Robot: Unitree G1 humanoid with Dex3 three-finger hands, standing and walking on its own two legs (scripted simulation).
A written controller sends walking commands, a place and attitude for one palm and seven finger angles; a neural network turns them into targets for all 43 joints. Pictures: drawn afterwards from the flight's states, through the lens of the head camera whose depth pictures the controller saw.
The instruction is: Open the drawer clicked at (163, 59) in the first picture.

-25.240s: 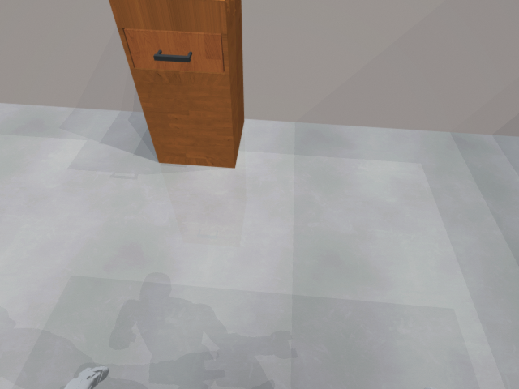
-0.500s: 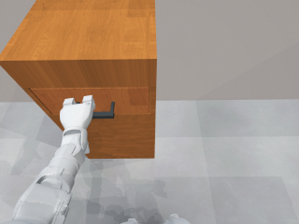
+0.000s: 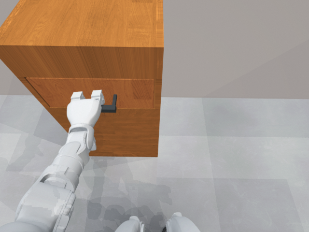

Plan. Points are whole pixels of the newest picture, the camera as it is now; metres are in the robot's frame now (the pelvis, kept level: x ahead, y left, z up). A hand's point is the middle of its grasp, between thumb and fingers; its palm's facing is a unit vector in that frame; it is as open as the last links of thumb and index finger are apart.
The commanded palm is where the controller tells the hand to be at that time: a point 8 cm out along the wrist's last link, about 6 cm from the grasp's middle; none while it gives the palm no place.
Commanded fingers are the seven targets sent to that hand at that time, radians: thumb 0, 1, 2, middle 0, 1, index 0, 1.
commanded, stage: lower the fingers behind the handle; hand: left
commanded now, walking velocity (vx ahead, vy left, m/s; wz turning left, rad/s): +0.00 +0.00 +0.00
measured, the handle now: (94, 103) +0.51 +0.20 -0.06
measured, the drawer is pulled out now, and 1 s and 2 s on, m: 0.00 0.00 0.00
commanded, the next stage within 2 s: lift the fingers back up to retry in 1.02 s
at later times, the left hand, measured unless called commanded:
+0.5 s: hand (92, 123) +0.43 +0.19 -0.05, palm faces +0.04 -0.01 -1.00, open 13.8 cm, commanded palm +0.40 +0.19 -0.02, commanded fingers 0.00 -0.50 0.30 -0.30 -1.20 -0.30 -1.20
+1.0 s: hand (92, 123) +0.43 +0.19 -0.05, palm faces +0.02 +0.00 -1.00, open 13.8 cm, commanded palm +0.40 +0.19 -0.03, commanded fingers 0.00 -0.50 0.30 -0.30 -1.20 -0.30 -1.20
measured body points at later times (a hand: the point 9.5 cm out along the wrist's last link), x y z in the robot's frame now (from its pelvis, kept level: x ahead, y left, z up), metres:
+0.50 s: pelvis -0.02 +0.00 -0.02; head +0.09 +0.00 +0.41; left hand +0.42 +0.19 +0.01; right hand +0.05 -0.27 -0.16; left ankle -0.01 +0.06 -0.67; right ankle +0.01 -0.07 -0.67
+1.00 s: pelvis -0.05 +0.00 -0.04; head +0.06 +0.01 +0.39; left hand +0.42 +0.19 +0.01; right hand -0.01 -0.27 -0.17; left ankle -0.01 +0.06 -0.67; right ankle +0.01 -0.07 -0.67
